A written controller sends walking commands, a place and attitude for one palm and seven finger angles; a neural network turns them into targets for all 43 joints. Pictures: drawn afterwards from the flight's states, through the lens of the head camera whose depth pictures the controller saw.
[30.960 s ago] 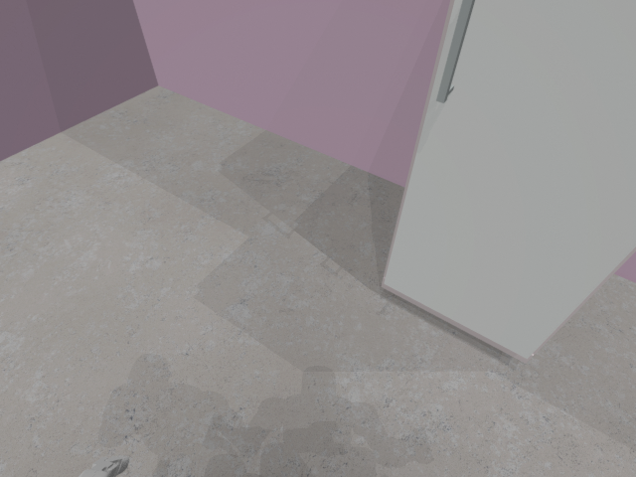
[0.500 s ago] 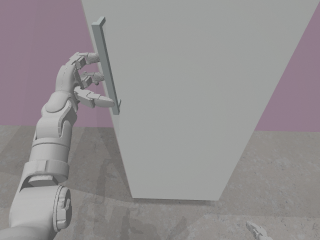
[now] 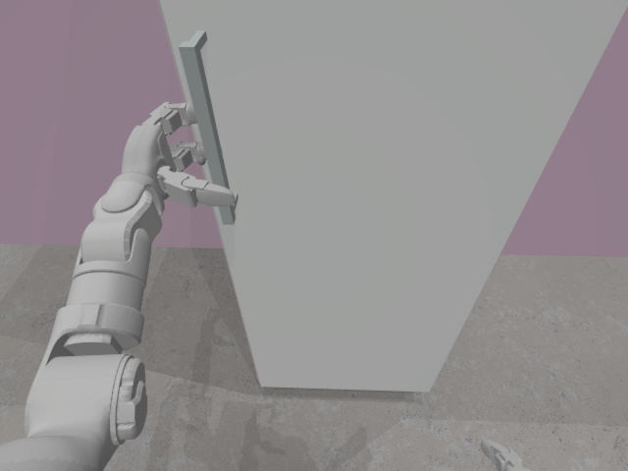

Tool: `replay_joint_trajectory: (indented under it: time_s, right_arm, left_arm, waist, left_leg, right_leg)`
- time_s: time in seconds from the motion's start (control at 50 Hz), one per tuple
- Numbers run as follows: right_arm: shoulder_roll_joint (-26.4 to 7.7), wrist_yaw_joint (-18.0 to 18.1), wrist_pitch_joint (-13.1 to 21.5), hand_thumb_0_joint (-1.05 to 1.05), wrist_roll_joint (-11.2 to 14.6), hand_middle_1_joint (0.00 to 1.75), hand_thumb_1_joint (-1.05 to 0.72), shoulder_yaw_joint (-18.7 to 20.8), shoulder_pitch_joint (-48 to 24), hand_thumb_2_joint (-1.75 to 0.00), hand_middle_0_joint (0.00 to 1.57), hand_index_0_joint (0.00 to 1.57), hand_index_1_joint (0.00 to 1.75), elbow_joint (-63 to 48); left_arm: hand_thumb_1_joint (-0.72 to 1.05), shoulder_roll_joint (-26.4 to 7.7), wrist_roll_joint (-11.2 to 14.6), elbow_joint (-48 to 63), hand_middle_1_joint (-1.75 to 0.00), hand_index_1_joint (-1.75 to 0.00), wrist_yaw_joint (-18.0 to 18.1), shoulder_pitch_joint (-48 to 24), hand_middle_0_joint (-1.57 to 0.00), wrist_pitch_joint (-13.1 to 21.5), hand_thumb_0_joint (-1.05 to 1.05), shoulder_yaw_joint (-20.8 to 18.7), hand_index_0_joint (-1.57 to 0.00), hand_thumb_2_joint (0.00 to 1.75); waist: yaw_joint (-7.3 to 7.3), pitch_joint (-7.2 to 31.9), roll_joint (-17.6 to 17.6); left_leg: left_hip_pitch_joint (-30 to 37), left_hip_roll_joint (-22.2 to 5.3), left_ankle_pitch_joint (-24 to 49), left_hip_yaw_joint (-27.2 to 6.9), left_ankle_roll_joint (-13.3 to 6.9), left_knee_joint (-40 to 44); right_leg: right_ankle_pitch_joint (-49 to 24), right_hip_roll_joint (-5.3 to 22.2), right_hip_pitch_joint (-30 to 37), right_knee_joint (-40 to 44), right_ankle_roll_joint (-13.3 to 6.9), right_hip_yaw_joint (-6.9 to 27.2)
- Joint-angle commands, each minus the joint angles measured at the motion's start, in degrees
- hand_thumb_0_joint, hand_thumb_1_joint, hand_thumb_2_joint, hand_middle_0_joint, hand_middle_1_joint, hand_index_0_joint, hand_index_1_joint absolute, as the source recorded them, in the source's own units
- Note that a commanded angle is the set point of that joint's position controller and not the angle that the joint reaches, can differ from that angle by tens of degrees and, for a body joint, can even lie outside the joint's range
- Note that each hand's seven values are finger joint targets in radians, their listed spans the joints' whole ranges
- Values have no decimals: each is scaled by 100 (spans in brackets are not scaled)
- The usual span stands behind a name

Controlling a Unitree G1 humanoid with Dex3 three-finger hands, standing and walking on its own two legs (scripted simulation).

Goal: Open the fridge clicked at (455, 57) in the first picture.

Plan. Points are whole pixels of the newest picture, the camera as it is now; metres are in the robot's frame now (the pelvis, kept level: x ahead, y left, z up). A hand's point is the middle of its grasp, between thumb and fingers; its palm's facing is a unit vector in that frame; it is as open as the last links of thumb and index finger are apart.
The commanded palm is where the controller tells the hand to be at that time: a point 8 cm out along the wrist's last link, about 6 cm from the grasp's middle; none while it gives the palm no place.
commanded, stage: slide the fingers in behind the handle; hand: left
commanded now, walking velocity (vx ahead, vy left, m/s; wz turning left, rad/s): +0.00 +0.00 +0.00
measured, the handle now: (216, 140) +0.48 +0.15 +0.20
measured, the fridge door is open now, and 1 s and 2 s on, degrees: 0 0 0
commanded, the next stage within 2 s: grip the handle and tug to test in 0.72 s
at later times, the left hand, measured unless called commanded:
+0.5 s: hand (215, 162) +0.42 +0.13 +0.21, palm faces +0.01 -1.00 +0.01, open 14.2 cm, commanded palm +0.40 +0.19 +0.21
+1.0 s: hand (221, 157) +0.43 +0.13 +0.21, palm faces -0.01 -1.00 +0.02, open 13.3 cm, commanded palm +0.40 +0.19 +0.21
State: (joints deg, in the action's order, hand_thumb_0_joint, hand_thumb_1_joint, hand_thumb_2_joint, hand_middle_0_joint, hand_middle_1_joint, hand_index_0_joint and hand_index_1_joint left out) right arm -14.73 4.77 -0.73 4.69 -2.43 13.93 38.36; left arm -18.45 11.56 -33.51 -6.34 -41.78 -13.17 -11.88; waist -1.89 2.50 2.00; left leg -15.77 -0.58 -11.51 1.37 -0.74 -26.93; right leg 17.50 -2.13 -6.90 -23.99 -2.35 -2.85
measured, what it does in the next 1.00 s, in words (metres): stands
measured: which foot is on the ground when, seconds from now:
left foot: down 0.00-1.00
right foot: down 0.00-1.00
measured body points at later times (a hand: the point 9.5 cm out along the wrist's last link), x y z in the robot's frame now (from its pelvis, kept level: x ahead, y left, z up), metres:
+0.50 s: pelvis +0.00 -0.01 +0.00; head -0.02 -0.02 +0.45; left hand +0.41 +0.19 +0.22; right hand +0.15 -0.25 -0.10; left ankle +0.03 +0.11 -0.74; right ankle -0.05 -0.09 -0.74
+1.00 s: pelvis +0.01 -0.01 +0.00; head +0.00 -0.02 +0.45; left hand +0.43 +0.18 +0.21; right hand +0.12 -0.26 -0.11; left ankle +0.03 +0.11 -0.74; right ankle -0.05 -0.09 -0.74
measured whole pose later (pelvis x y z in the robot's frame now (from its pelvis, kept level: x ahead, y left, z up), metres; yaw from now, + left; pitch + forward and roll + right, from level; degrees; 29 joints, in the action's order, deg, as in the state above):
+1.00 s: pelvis +0.01 -0.01 +0.00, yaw -1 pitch +0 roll +0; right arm -15.1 4.4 -1.2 4.3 -1.7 14.7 38.9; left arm -16.2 11.6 -30.9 -4.9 -40.2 -12.6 -11.8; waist -2.1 2.7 2.3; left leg -14.5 -0.8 -11.6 1.8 -0.3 -25.8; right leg 17.7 -2.3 -6.1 -23.3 -2.8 -2.3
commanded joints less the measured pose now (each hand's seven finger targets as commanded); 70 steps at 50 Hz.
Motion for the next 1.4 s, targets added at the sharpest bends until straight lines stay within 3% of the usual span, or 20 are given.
replay_joint_trajectory:
  time_s: [0.0, 0.08, 0.16, 0.2, 0.22, 0.3, 0.42, 0.46, 0.56, 0.62, 0.68, 0.8, 0.86, 0.92, 1.0, 1.08, 1.12, 1.2, 1.34, 1.38]
  right_arm:
    - [-741, 43, 313, 0, -39, 30, -90, 277, -524, -90, 20, 20, 30, -883]
    - [-730, 4, 312, 0, -47, 30, -90, 294, -520, -90, 20, 20, 30, -898]
    - [-737, 15, 244, 0, -34, 30, -90, 274, -561, -90, 20, 20, 30, -848]
    - [-709, 18, 233, 0, -49, 30, -90, 262, -589, -90, 20, 20, 30, -863]
    - [-734, 24, 232, 0, -55, 30, -90, 283, -586, -90, 20, 20, 30, -865]
    - [-667, 21, 237, 0, -68, 30, -90, 260, -660, -90, 20, 20, 30, -906]
    - [-703, 32, 197, 0, -58, 30, -90, 259, -667, -90, 20, 20, 30, -833]
    - [-711, 44, 180, 0, -63, 30, -90, 241, -716, -90, 20, 20, 30, -849]
    - [-689, 59, 153, 0, -67, 30, -90, 224, -687, -90, 20, 20, 30, -823]
    - [-733, 63, 155, 0, -83, 30, -90, 247, -623, -90, 20, 20, 30, -826]
    - [-684, 70, 185, 0, -66, 30, -90, 232, -641, -90, 20, 20, 30, -829]
    - [-731, 71, 235, 0, -54, 30, -90, 270, -510, -90, 20, 20, 30, -735]
    - [-730, 53, 260, 0, -53, 30, -90, 284, -532, -90, 20, 20, 30, -781]
    - [-760, 20, 254, 0, -77, 30, -90, 309, -461, -90, 20, 20, 30, -810]
    - [-737, -4, 215, 0, -71, 30, -90, 299, -531, -90, 20, 20, 30, -884]
    - [-702, -10, 188, 0, -57, 30, -90, 287, -622, -90, 20, 20, 30, -940]
    - [-736, 7, 184, 0, -43, 30, -90, 302, -635, -90, 20, 20, 30, -945]
    - [-681, 36, 205, 0, -51, 30, -90, 277, -686, -90, 20, 20, 30, -902]
    - [-715, 60, 186, 0, -71, 30, -90, 253, -688, -90, 20, 20, 30, -848]
    - [-693, 58, 195, 0, -76, 30, -90, 246, -691, -90, 20, 20, 30, -854]
  left_arm:
    - [-50, -951, 54, 1680, -120, -120, 24, -2806, -30, 502, 0, -247, -30, 30]
    - [-50, -823, 68, 1858, -120, -120, 96, -2486, -30, 507, 0, -245, -30, 30]
    - [-50, -861, 3, 1652, -120, -120, 198, -2442, -30, 254, 0, -262, -30, 30]
    - [-50, -774, -40, 1828, -120, -120, 255, -2647, -30, 212, 0, -180, -30, 30]
    - [-50, -978, -51, 1884, -120, -120, 302, -2606, -30, 245, 0, -356, -30, 30]
    - [-50, -705, -54, 2231, -120, -120, 313, -2634, -30, 347, 0, -119, -30, 30]
    - [-50, -558, 17, 1754, -120, -120, 235, -2321, -30, 172, 0, -38, -30, 30]
    - [-50, -823, 12, 1802, -120, -120, 237, -2485, -30, 141, 0, -225, -30, 30]
    - [-50, -773, -13, 1605, -120, -120, 211, -2655, -30, 160, 0, -135, -30, 30]
    - [-50, -1088, 2, 1554, -120, -120, 191, -2643, -30, 261, 0, -390, -30, 30]
    - [-50, -783, 14, 1535, -120, -120, 124, -2889, -30, 369, 0, -97, -30, 30]
    - [-50, -856, 27, 1366, -120, -120, 83, -3031, -30, 451, 0, -120, -30, 30]
    - [-36, -847, 24, 1519, -122, -122, 108, -2948, -32, 475, 0, -138, -32, 36]
    - [-22, -1030, 51, 1519, -124, -124, 158, -2449, -33, 481, 0, -420, -33, 42]
    - [-3, -1095, 24, 1652, -127, -127, 186, -2149, -35, 395, 0, -559, -35, 50]
    - [15, -796, -16, 1968, -129, -129, 209, -2193, -37, 318, 0, -269, -37, 58]
    - [25, -906, -22, 2090, -131, -131, 212, -2191, -38, 290, 0, -313, -38, 62]
    - [43, -681, 3, 2317, -133, -133, 189, -2558, -40, 233, 0, -86, -40, 70]
    - [76, -871, 56, 2063, -138, -138, 175, -2575, -44, 254, 0, -222, -44, 84]
    - [85, -689, 51, 2002, -139, -139, 167, -2623, -44, 257, 0, -98, -44, 88]
  waist:
    - [71, 1833, -43]
    - [119, 1793, -283]
    - [95, 1337, -362]
    - [79, 1341, -178]
    - [107, 1419, -239]
    - [91, 1691, -48]
    - [60, 1325, -377]
    - [88, 1352, -440]
    - [32, 1330, -306]
    - [74, 1447, -370]
    - [-15, 1415, -262]
    - [-59, 1502, -147]
    - [13, 1695, -62]
    - [150, 1845, -366]
    - [223, 1689, -482]
    - [153, 1491, -316]
    - [135, 1462, -342]
    - [34, 1512, -77]
    - [44, 1549, -233]
    - [28, 1569, -257]
  left_leg:
    - [1681, 46, 1655, -214, -250, 43]
    - [1662, 27, 1790, -196, -252, 68]
    - [1441, 30, 1498, -135, -265, 123]
    - [1477, 41, 1448, -144, -258, 126]
    - [1531, 28, 1514, -138, -266, 119]
    - [1732, 45, 1742, -146, -245, 96]
    - [1573, 58, 1495, -120, -261, 135]
    - [1469, 79, 1429, -115, -271, 160]
    - [1424, 99, 1332, -96, -272, 136]
    - [1391, 99, 1359, -92, -284, 125]
    - [1415, 116, 1312, -88, -288, 97]
    - [1499, 98, 1332, -138, -279, 48]
    - [1594, 93, 1565, -145, -281, 43]
    - [1540, 91, 1776, -130, -288, 49]
    - [1382, 90, 1786, -52, -292, 84]
    - [1481, 72, 1776, -36, -294, 92]
    - [1535, 52, 1776, -48, -299, 90]
    - [1702, 67, 1714, -95, -282, 58]
    - [1640, 65, 1636, -146, -272, 110]
    - [1663, 80, 1681, -151, -271, 89]
  right_leg:
    - [-2269, 78, -339, 284, 99, 178]
    - [-2433, 54, -236, 268, 114, 141]
    - [-2251, 66, -368, 363, 150, 171]
    - [-2134, 66, -419, 378, 132, 178]
    - [-2173, 76, -319, 386, 130, 179]
    - [-2391, 66, -224, 316, 105, 183]
    - [-2308, 73, -335, 416, 163, 170]
    - [-2342, 101, -244, 418, 167, 217]
    - [-2280, 125, -313, 432, 182, 243]
    - [-2349, 144, -184, 415, 189, 263]
    - [-2336, 137, -304, 406, 194, 268]
    - [-2241, 106, -437, 391, 169, 242]
    - [-2436, 107, -291, 322, 147, 231]
    - [-2733, 99, -23, 280, 163, 195]
    - [-2972, 117, 66, 260, 193, 227]
    - [-2822, 96, -97, 307, 185, 205]
    - [-2730, 90, -100, 331, 180, 198]
    - [-2556, 72, -320, 356, 158, 209]
    - [-2457, 92, -217, 371, 146, 200]
    - [-2510, 86, -248, 351, 142, 186]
